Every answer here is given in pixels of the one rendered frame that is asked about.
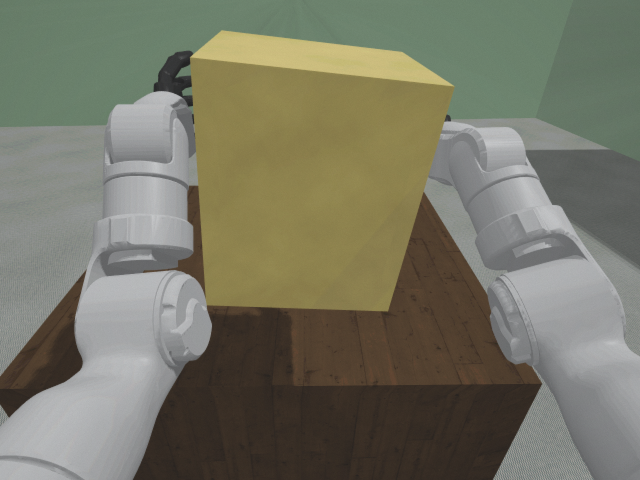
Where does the pedestal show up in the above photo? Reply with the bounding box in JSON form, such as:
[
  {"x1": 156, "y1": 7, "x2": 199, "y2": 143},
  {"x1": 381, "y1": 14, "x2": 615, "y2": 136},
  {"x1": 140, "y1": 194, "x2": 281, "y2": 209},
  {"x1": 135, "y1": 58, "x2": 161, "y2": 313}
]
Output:
[{"x1": 0, "y1": 186, "x2": 542, "y2": 480}]

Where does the robot left forearm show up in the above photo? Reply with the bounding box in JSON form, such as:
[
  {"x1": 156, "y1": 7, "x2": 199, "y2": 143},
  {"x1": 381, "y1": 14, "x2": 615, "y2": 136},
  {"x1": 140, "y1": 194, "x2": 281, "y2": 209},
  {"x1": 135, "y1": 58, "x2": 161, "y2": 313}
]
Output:
[{"x1": 74, "y1": 91, "x2": 196, "y2": 355}]

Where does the robot left upper arm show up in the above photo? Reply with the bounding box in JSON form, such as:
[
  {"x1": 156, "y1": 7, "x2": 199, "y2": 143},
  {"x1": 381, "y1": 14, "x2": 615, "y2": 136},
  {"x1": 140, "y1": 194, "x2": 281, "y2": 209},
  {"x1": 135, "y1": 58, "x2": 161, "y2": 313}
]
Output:
[{"x1": 0, "y1": 270, "x2": 212, "y2": 480}]

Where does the carton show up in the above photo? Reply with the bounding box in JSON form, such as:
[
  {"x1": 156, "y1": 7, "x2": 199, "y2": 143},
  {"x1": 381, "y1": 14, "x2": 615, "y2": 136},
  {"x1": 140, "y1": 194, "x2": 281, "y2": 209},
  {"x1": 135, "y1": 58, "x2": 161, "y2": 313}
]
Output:
[{"x1": 190, "y1": 30, "x2": 455, "y2": 311}]

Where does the robot right forearm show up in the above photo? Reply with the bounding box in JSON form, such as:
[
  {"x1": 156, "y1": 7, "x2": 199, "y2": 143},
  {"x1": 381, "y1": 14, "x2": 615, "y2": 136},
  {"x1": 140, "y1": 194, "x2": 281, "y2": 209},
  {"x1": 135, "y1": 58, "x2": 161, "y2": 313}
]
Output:
[{"x1": 428, "y1": 121, "x2": 626, "y2": 338}]

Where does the robot right upper arm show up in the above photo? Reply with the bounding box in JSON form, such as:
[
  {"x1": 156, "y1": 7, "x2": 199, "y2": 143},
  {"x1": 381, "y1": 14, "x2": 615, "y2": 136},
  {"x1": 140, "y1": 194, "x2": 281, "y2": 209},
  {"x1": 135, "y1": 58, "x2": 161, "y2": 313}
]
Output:
[{"x1": 487, "y1": 255, "x2": 640, "y2": 480}]

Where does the robot left hand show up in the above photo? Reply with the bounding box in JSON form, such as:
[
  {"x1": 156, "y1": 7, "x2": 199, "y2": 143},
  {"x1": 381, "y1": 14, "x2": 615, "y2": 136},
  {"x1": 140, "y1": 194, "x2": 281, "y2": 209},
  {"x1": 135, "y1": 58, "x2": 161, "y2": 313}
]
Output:
[{"x1": 154, "y1": 51, "x2": 195, "y2": 134}]

